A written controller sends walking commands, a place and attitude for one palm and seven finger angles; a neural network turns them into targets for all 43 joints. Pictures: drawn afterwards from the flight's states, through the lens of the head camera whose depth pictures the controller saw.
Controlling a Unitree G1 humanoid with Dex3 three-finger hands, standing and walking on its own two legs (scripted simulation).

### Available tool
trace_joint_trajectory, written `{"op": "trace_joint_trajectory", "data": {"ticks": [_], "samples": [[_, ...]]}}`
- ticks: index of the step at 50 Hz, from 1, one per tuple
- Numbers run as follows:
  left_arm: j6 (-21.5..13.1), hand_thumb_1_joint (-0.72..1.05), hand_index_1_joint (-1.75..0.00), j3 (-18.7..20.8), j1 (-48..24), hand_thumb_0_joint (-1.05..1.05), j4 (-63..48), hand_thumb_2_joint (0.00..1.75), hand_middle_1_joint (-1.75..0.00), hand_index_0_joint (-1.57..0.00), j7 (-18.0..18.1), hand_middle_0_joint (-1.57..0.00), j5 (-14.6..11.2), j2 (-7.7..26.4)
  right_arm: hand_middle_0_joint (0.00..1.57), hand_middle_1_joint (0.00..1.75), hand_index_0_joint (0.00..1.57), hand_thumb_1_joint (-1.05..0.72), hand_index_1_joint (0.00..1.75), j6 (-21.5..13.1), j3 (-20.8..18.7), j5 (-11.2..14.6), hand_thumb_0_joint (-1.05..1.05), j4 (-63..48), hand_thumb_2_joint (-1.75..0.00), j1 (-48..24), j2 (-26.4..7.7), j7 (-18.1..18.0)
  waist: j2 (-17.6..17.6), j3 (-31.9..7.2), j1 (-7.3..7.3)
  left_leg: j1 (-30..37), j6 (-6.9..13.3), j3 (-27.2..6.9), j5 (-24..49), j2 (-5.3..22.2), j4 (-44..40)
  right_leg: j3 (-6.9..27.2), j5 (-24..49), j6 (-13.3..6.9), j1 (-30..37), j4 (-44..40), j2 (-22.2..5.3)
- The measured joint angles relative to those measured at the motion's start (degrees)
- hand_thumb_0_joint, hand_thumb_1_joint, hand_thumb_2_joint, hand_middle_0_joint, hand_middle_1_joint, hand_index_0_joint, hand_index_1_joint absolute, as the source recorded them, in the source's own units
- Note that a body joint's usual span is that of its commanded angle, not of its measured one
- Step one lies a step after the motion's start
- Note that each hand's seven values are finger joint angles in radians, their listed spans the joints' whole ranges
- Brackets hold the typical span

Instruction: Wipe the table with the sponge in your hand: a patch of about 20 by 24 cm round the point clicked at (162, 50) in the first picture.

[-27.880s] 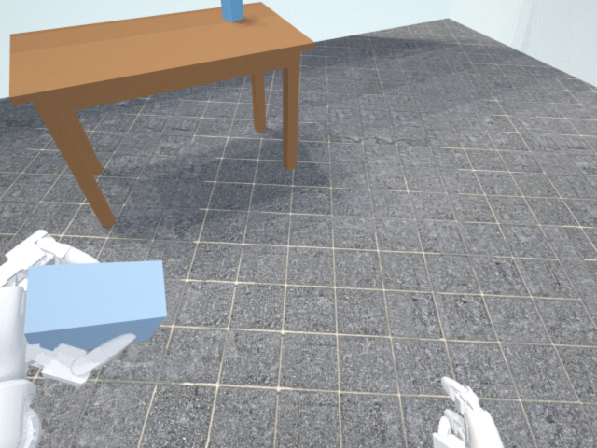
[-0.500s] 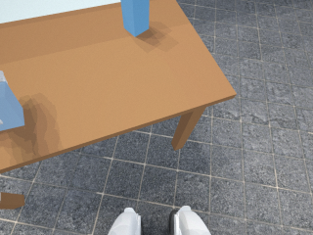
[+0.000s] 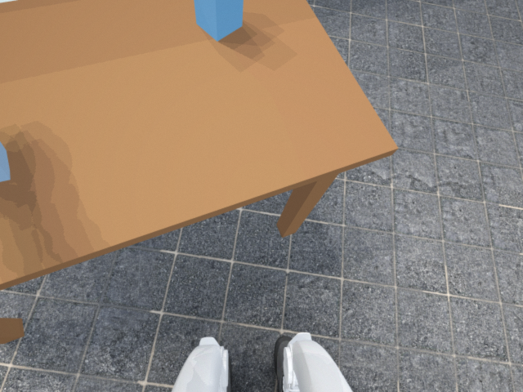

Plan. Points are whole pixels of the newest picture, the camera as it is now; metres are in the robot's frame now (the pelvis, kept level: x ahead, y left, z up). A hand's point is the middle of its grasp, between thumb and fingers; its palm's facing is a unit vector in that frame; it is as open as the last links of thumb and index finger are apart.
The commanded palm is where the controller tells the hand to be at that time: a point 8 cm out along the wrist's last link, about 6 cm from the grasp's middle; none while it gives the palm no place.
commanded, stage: wipe forward along the first lane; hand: left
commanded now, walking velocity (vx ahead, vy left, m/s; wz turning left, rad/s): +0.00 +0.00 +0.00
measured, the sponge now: out of the picture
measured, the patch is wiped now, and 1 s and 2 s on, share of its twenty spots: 0.25 0.30 0.45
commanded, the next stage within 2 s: slide across to the middle lane in 0.24 s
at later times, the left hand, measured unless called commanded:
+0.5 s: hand out of the picture +0.49 +0.43 +0.04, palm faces -0.23 +0.05 -0.97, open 9.9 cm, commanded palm +0.51 +0.38 +0.08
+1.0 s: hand (1, 93) +0.52 +0.36 +0.04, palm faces -0.22 +0.02 -0.97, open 10.0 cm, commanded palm +0.53 +0.33 +0.08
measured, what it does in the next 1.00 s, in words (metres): stands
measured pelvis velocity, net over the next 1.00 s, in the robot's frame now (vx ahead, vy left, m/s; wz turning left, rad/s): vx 0.03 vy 0.00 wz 0.00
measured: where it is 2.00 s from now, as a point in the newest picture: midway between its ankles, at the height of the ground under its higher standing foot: outside the picture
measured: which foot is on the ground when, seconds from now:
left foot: down 0.00-1.00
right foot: down 0.00-1.00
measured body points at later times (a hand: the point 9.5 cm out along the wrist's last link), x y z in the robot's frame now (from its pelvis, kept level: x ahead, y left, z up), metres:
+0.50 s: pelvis +0.01 +0.00 +0.00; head +0.20 +0.04 +0.41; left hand +0.49 +0.42 +0.09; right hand +0.01 -0.28 -0.11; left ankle -0.01 +0.07 -0.67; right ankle +0.03 -0.14 -0.67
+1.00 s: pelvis +0.03 +0.00 +0.02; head +0.19 +0.03 +0.44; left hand +0.53 +0.36 +0.10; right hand +0.00 -0.28 -0.09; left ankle -0.01 +0.07 -0.67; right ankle +0.04 -0.14 -0.67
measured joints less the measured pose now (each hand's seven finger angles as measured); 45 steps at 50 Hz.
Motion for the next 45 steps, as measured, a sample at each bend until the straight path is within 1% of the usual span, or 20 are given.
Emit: {"op": "trace_joint_trajectory", "data": {"ticks": [8,15,20,23,27,29,36,40,45], "samples": [[-1.4,-0.50,-1.34,1.1,-0.9,0.01,-0.3,1.04,-1.34,-0.77,-2.1,-0.76,-0.3,2.1,0.20,0.30,0.21,-0.90,0.30,1.6,0.4,-0.2,0.00,0.0,-0.90,0.7,0.3,-0.3,0.1,0.2,-0.48,-0.7,0.0,-0.1,-0.7,0.3,0.3,0.0,-0.3,0.2,-0.6,-0.1,0.4],[-2.5,-0.50,-1.34,1.6,-2.4,0.01,0.0,1.04,-1.34,-0.77,-2.4,-0.76,0.3,3.7,0.20,0.30,0.21,-0.90,0.30,3.0,0.9,-0.4,0.00,-0.3,-0.90,0.6,0.5,-0.3,0.2,0.4,-0.91,-1.7,0.0,-0.3,-1.3,0.6,1.1,-0.2,-0.8,0.3,-1.5,0.4,0.6],[-2.2,-0.50,-1.34,1.7,-3.2,0.01,-0.2,1.04,-1.34,-0.77,-2.5,-0.76,0.3,4.2,0.20,0.30,0.21,-0.90,0.30,3.7,0.9,-0.6,0.00,-0.7,-0.90,0.5,0.6,-0.2,0.4,0.8,-1.20,-2.3,-0.1,-0.5,-1.4,0.6,1.5,-0.3,-0.9,0.2,-2.0,0.5,0.7],[-1.2,-0.50,-1.35,1.2,-2.5,0.01,-1.8,1.04,-1.34,-0.77,-2.4,-0.75,0.2,3.3,0.20,0.30,0.21,-0.90,0.30,4.0,0.3,-0.6,0.00,-0.6,-0.90,0.6,0.8,0.0,0.7,0.9,-0.87,-2.0,-0.1,-0.7,-1.2,0.6,1.0,-0.5,-0.6,0.2,-1.4,-0.2,0.7],[0.0,-0.50,-1.35,0.6,-1.7,0.00,-3.6,1.04,-1.35,-0.76,-2.2,-0.75,-1.4,1.0,0.20,0.30,0.21,-0.90,0.30,4.0,-0.2,-0.6,0.00,0.2,-0.90,0.7,1.4,0.2,0.6,0.8,-0.42,-0.3,-0.2,-0.8,-0.8,0.5,-0.6,-0.6,-0.1,0.3,0.5,-1.9,0.7],[0.9,-0.49,-1.36,-0.4,-1.6,0.00,-3.9,1.04,-1.35,-0.75,-2.1,-0.74,-2.0,-0.5,0.20,0.30,0.21,-0.90,0.30,3.8,-0.4,-0.5,0.00,0.6,-0.90,0.9,1.7,0.2,0.5,0.5,-0.41,0.9,-0.3,-1.0,-0.5,0.4,-1.5,-0.7,0.1,0.2,1.8,-3.0,0.7],[4.3,-0.49,-1.36,-3.1,-2.2,0.00,-1.9,1.04,-1.36,-0.75,-1.5,-0.74,-0.9,-4.1,0.20,0.30,0.21,-0.90,0.30,3.1,-0.1,-0.6,0.00,1.3,-0.90,1.0,1.9,0.4,0.3,0.4,-1.50,5.1,-0.3,-1.1,0.3,0.3,-4.6,-0.7,0.8,-0.1,6.0,-6.1,0.6],[4.9,-0.49,-1.36,-3.3,-2.4,0.00,-1.0,1.05,-1.36,-0.75,-1.4,-0.74,-0.7,-4.9,0.20,0.30,0.21,-0.90,0.30,2.6,0.1,-0.7,0.00,1.2,-0.90,1.3,1.6,0.5,0.2,0.5,-2.11,6.4,-0.3,-0.8,0.5,0.3,-5.7,-0.4,1.0,0.0,7.1,-6.9,0.6],[5.0,-0.49,-1.36,-3.1,-2.6,0.00,-0.8,1.05,-1.35,-0.75,-0.7,-0.74,-0.4,-5.8,0.20,0.30,0.21,-0.90,0.30,2.2,-0.2,-1.0,0.00,1.3,-0.90,2.0,1.4,0.6,0.4,0.5,-2.41,6.9,-0.4,-0.4,0.6,0.3,-6.5,0.1,1.1,0.1,7.3,-7.3,0.7]]}}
